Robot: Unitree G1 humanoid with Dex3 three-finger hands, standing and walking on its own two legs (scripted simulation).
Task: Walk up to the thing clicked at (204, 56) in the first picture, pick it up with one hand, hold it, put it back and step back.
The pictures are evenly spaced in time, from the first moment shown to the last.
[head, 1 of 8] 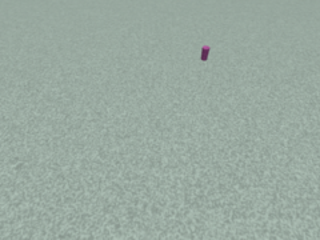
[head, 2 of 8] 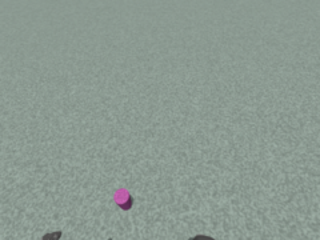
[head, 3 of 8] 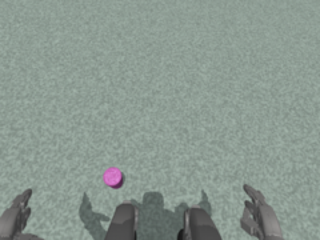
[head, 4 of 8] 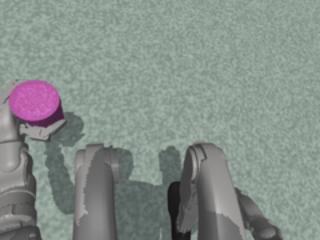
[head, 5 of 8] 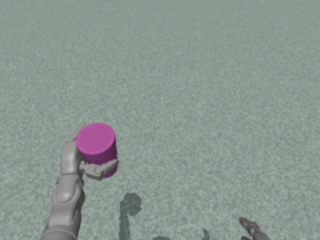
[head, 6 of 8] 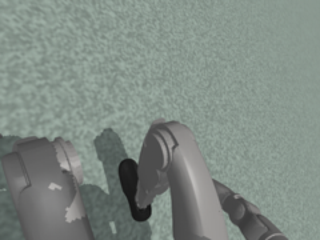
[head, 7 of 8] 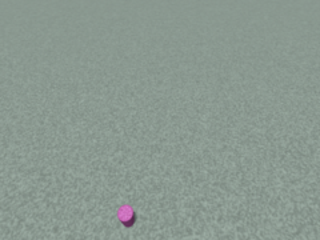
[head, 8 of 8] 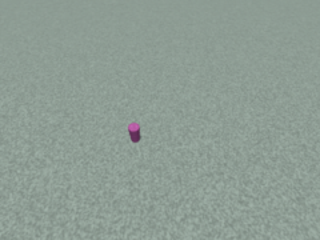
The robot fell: no
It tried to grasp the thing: yes
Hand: left
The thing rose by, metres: 0.69
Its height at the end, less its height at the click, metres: +0.00
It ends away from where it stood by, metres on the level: 0.01
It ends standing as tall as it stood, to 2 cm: yes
